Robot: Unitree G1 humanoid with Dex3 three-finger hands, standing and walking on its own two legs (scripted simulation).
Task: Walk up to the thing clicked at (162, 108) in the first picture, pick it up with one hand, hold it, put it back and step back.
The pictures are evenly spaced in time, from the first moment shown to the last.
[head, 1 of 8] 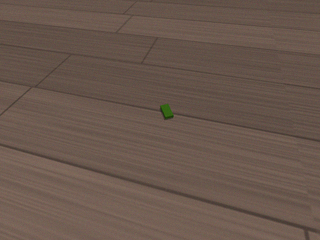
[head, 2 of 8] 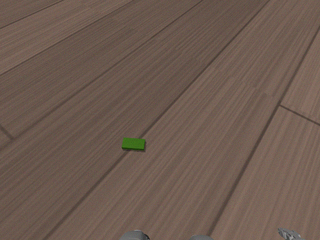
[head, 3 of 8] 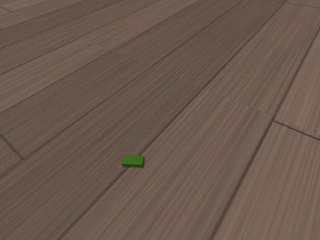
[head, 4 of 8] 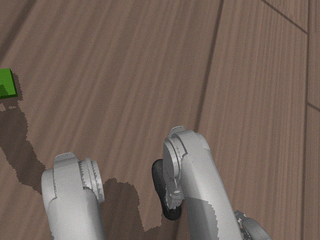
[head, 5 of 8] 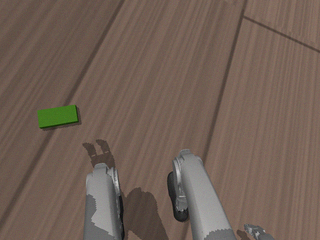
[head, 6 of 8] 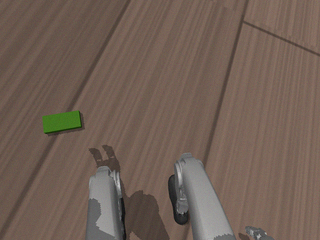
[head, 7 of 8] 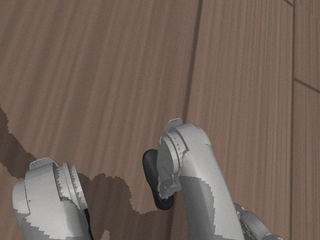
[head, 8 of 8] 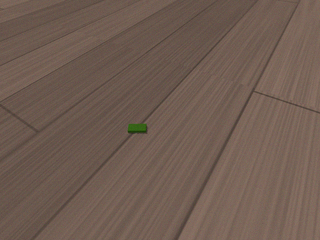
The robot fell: no
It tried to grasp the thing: yes
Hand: left
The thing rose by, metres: 0.00
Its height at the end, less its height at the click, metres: +0.00
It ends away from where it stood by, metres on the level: 0.02
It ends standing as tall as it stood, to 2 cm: yes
